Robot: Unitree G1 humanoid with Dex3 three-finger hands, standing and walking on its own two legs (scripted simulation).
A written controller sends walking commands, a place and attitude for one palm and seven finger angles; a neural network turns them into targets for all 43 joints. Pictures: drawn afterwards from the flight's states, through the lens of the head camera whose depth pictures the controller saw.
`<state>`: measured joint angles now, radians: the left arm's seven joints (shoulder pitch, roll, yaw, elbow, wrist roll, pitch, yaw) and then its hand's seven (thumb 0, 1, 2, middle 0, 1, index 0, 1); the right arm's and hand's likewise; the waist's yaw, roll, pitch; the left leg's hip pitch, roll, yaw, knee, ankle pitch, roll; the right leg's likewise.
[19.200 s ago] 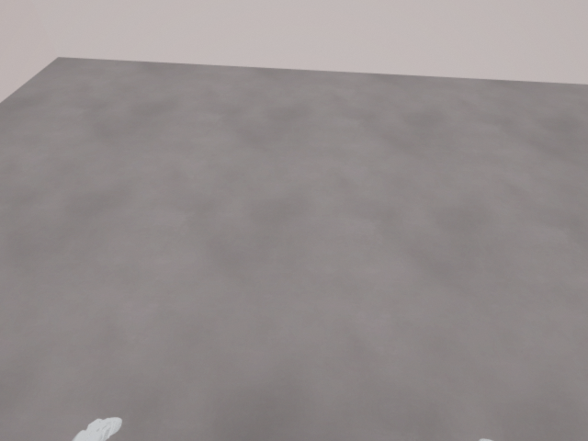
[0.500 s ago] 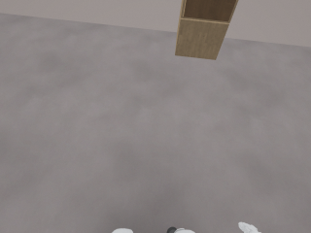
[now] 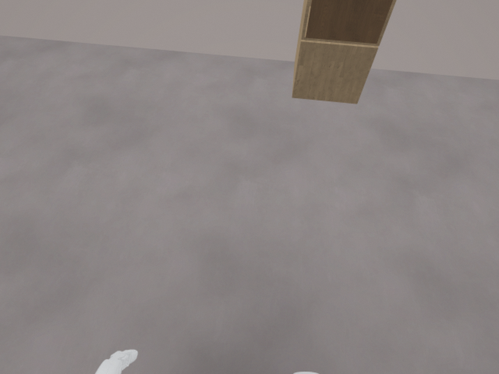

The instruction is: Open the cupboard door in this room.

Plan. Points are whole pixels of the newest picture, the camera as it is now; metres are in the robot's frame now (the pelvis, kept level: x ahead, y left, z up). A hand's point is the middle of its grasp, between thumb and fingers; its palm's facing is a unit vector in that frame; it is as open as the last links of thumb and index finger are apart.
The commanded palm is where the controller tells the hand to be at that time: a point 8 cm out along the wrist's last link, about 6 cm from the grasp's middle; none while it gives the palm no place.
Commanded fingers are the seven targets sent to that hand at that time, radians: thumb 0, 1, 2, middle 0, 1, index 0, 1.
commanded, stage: turn or walk to find it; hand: left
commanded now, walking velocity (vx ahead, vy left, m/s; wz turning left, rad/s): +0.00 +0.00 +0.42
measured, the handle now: out of the picture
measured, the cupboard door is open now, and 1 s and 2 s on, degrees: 0 0 0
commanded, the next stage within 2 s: stand and wait in 0.52 s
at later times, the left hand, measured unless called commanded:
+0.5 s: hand out of the picture -0.04 +0.14 -0.16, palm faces +0.25 -0.93 -0.27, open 7.4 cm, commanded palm none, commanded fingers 0.00 0.90 0.90 -0.20 -0.30 -0.20 -0.30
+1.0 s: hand out of the picture -0.11 +0.18 -0.19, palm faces +0.34 -0.92 -0.20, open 7.4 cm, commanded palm none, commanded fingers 0.00 0.90 0.90 -0.20 -0.30 -0.20 -0.30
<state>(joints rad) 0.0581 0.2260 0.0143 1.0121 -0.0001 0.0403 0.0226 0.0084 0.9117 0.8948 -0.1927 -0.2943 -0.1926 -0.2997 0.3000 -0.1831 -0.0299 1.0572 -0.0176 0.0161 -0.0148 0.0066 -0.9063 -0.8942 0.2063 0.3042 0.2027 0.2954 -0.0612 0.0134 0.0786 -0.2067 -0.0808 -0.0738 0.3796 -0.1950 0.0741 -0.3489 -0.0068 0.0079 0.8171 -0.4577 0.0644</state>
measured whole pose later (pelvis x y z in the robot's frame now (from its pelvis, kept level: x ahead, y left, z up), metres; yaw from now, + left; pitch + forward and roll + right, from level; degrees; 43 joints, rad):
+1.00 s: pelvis -0.06 +0.00 +0.00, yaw +17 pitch -1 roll +0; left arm 0.24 0.20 0.01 1.10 0.01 0.03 0.02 0.01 0.91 0.89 -0.19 -0.29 -0.19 -0.30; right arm 0.13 -0.14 -0.02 1.03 -0.01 -0.01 -0.03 -0.01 -0.93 -0.89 0.21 0.30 0.20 0.30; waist 0.03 -0.03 0.04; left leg -0.11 -0.02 0.08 0.41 -0.27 0.05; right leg -0.31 -0.09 -0.03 0.78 -0.41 0.06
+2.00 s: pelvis -0.08 -0.04 +0.00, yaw +19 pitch -1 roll +0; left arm 0.29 0.13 0.00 1.15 0.01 -0.01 0.03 0.01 0.91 0.89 -0.20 -0.29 -0.19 -0.30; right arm 0.27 -0.14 -0.01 1.13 -0.01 -0.01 -0.03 0.01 -0.92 -0.89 0.20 0.30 0.20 0.29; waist 0.01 -0.01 0.03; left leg -0.18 0.02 0.03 0.44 -0.24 0.00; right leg -0.20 -0.03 -0.12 0.44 -0.22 -0.01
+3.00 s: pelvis -0.08 -0.11 -0.01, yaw +42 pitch +0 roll +2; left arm 0.27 0.17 0.02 0.99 0.02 0.00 0.02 0.01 0.91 0.89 -0.20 -0.30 -0.20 -0.30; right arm 0.13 -0.26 -0.06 1.00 -0.01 0.08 0.01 0.01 -0.91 -0.90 0.20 0.30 0.20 0.29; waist 0.01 0.01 0.10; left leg -0.42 0.03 0.00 0.99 -0.43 -0.06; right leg -0.19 -0.08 -0.21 0.53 -0.34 -0.05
